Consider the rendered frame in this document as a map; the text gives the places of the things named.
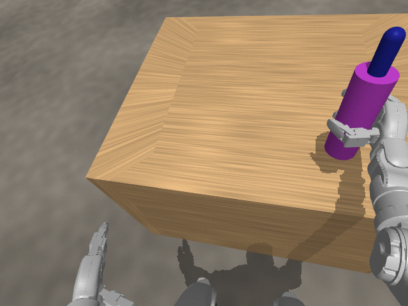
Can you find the right robot hand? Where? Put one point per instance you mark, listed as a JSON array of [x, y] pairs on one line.
[[391, 122]]

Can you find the left robot hand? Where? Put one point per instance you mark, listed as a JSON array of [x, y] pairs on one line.
[[89, 278]]

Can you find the bottle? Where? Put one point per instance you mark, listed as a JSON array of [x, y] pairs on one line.
[[367, 92]]

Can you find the right robot arm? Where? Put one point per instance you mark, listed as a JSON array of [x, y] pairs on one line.
[[388, 172]]

